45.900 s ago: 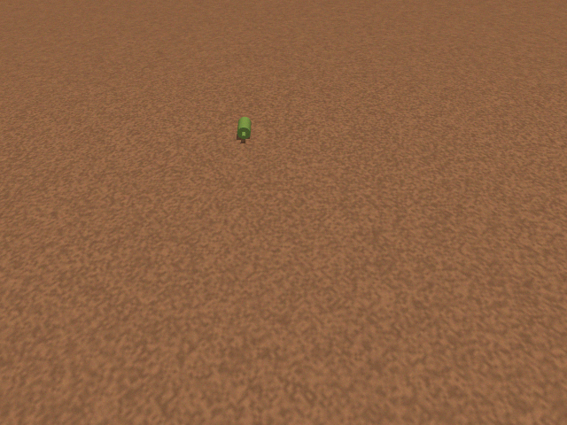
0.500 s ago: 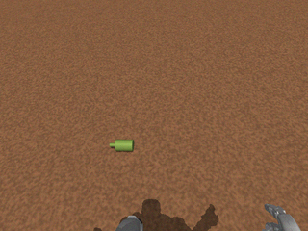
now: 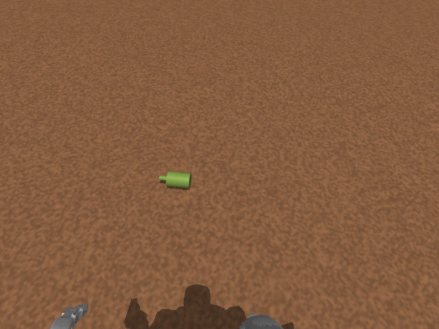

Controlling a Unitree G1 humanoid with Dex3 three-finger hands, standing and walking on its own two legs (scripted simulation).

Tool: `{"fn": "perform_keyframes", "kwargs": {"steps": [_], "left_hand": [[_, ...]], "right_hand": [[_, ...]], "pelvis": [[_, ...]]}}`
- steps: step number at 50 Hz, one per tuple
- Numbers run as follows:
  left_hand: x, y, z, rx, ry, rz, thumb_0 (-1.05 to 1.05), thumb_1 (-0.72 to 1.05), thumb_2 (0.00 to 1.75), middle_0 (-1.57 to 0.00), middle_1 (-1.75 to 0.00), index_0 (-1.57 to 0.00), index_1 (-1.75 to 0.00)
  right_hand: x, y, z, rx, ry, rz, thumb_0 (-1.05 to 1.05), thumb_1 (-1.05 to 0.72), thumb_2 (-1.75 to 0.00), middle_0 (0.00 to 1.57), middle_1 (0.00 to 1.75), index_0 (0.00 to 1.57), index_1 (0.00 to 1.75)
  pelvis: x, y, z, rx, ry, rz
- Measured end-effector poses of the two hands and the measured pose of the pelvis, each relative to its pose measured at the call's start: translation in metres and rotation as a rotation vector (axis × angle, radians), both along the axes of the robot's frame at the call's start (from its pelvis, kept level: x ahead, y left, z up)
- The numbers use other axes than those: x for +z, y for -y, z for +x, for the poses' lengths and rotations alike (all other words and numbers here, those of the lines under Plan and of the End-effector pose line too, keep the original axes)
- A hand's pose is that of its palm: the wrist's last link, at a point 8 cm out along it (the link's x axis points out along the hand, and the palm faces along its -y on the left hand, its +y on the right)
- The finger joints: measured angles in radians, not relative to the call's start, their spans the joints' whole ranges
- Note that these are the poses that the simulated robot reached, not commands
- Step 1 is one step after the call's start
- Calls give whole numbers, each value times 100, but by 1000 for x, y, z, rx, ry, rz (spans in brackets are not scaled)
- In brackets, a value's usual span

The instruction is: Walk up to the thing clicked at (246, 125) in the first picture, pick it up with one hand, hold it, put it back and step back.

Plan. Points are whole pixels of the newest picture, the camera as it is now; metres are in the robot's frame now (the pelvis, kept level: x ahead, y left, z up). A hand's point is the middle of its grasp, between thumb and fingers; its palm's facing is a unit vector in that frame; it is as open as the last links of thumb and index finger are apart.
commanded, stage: step back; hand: left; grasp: from above
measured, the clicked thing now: (174, 179) +0.93 +0.22 -0.72
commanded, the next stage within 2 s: stand in 1.38 s
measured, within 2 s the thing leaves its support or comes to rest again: neither
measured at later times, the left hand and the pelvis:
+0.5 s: hand out of the picture -0.08 +0.26 -0.13, palm faces +0.00 -0.89 -0.45, open 7.4 cm; pelvis -0.15 -0.02 -0.01, yaw +0 degrees
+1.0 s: hand out of the picture -0.08 +0.22 -0.14, palm faces +0.03 -0.92 -0.40, open 7.4 cm; pelvis -0.12 -0.05 +0.00, yaw +0 degrees
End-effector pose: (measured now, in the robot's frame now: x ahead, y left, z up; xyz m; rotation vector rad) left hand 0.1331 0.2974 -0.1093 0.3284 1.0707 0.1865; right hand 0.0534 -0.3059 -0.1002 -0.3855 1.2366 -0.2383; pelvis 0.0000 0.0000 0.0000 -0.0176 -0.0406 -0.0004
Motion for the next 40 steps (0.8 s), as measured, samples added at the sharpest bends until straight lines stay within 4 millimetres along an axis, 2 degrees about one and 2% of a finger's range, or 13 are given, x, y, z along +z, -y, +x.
{"fn": "perform_keyframes", "kwargs": {"steps": [5,10,12,15,18,24,29,34,40], "left_hand": [[-5,3,-54,-8,-52,6,0,90,90,-20,-29,-21,-30],[-13,10,-113,-31,-114,53,0,90,90,-20,-29,-21,-30],[-11,16,-139,-21,-136,63,0,91,90,-20,-29,-21,-30],[0,19,-176,-1,-146,71,0,90,90,-20,-29,-21,-30],[12,16,-202,23,-157,92,0,90,89,-21,-30,-21,-30],[20,-1,-223,39,-100,114,0,90,89,-21,-30,-21,-30],[10,-18,-235,66,-81,93,0,90,90,-20,-30,-21,-30],[9,-13,-240,59,-114,48,0,90,90,-20,-29,-21,-30],[6,3,-230,34,-124,40,0,91,90,-20,-29,-21,-30]], "right_hand": [[11,12,1,25,95,-25,1,-90,-90,21,30,20,30],[-1,31,-11,35,187,-9,1,-90,-90,21,30,20,30],[-9,38,-25,20,195,5,1,-90,-90,21,30,20,30],[-13,39,-52,-8,169,32,1,-90,-90,21,30,20,30],[-15,37,-82,-23,136,58,1,-90,-90,21,30,20,30],[-29,29,-144,-4,10,67,1,-90,-90,21,30,20,30],[-25,10,-175,-1,-37,70,1,-90,-90,21,30,20,30],[-10,8,-188,-22,-2,69,1,-90,-90,21,30,20,30],[-7,31,-179,-38,24,55,1,-90,-90,21,30,20,30]], "pelvis": [[1,7,-37,-35,-17,-4],[-13,20,-80,-84,-13,14],[-15,23,-97,-69,14,-31],[-10,28,-112,-79,14,10],[-3,28,-123,-73,11,41],[-5,21,-148,-18,-8,22],[-6,12,-160,-6,14,62],[4,13,-159,0,8,31],[2,28,-153,-16,3,34]]}}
